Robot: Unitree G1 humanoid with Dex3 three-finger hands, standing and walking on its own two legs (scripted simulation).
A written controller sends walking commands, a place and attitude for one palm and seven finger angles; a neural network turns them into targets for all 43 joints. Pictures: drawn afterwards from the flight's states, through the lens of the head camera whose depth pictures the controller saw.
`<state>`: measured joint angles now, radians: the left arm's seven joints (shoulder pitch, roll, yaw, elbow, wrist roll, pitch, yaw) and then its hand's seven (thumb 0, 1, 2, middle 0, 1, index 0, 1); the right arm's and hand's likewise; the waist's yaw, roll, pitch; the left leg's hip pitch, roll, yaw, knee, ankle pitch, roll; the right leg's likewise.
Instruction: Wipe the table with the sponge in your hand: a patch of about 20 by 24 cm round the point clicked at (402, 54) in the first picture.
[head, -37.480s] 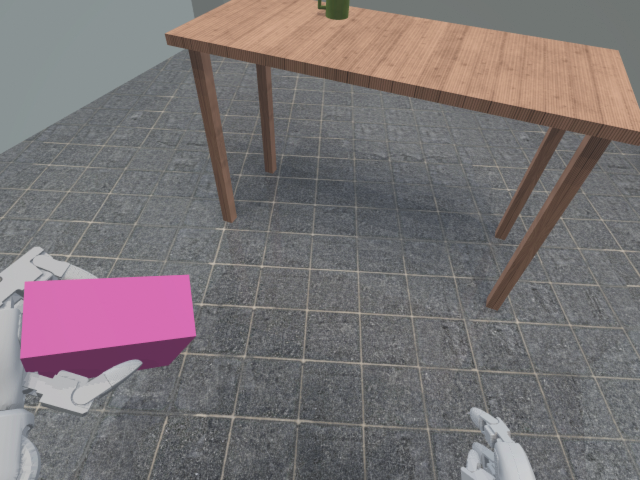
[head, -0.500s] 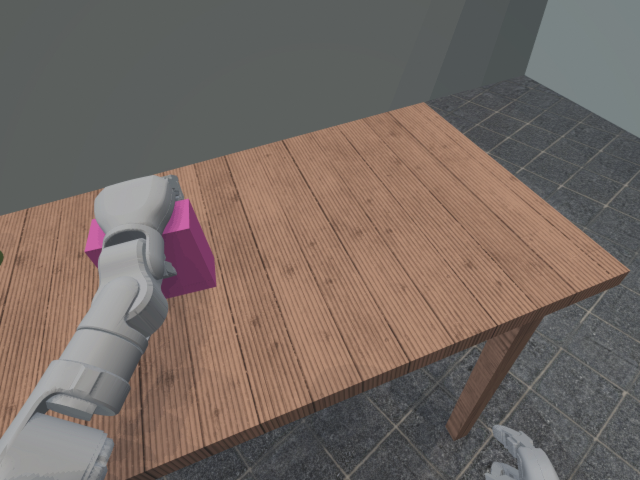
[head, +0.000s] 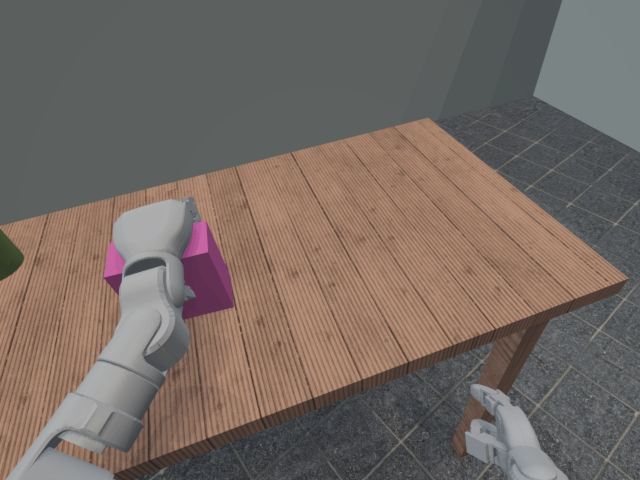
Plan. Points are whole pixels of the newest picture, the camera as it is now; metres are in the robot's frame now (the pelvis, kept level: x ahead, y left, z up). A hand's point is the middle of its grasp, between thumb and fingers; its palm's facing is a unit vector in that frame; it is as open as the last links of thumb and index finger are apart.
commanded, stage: wipe back along the middle lane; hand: left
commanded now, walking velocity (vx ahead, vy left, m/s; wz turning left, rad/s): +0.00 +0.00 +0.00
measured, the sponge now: (180, 285) +0.34 +0.25 +0.07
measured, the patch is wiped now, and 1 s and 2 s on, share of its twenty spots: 0.60 0.75 0.80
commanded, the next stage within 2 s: slide across to the third lane in 0.74 s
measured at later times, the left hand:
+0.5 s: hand (176, 285) +0.30 +0.21 +0.13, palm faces +0.15 -0.10 -0.98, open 10.2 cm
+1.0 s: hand (182, 310) +0.26 +0.19 +0.13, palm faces +0.19 -0.15 -0.97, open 10.1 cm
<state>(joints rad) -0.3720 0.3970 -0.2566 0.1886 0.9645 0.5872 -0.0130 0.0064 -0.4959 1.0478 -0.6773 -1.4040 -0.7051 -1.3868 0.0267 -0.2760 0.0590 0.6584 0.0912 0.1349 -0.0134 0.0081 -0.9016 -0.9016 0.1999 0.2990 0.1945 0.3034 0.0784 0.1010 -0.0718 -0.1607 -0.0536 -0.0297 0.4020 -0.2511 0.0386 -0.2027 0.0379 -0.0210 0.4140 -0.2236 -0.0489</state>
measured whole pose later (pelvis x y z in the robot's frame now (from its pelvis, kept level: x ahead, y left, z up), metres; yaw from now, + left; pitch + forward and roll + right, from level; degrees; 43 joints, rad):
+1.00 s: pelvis -0.02 -0.02 +0.00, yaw -1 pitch -3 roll +1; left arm -0.08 0.38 -0.28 -0.20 0.94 0.65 0.01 0.01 -0.50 1.04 -0.65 -1.43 -0.73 -1.34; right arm 0.00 -0.27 0.06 0.64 0.09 0.13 0.00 0.01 -0.90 -0.90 0.20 0.30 0.19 0.30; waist 0.10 0.11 -0.05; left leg -0.15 -0.03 -0.01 0.46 -0.26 0.02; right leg -0.20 0.06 -0.01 0.48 -0.23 -0.07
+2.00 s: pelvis -0.02 -0.04 +0.00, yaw -3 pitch -1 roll +2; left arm -0.45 0.30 -0.34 0.21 0.90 0.71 0.01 0.00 -0.54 1.05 -0.71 -1.38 -0.79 -1.29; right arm -0.01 -0.27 0.06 0.67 0.09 0.16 -0.03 0.01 -0.90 -0.90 0.20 0.30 0.20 0.30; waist 0.05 0.09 -0.06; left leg -0.15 0.00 0.00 0.41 -0.23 -0.01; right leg -0.22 0.09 0.00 0.44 -0.20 -0.11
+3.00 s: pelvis -0.02 -0.02 +0.00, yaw -2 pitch +5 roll +1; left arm -0.84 0.32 -0.21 0.85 0.96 0.49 0.03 0.02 -0.55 1.06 -0.72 -1.38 -0.79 -1.31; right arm 0.13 -0.27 0.05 0.73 0.08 0.11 -0.06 0.01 -0.90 -0.90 0.20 0.30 0.20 0.30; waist -0.01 0.06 -0.10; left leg -0.27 -0.02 -0.01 0.41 -0.22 0.01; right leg -0.32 0.07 0.00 0.41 -0.18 -0.07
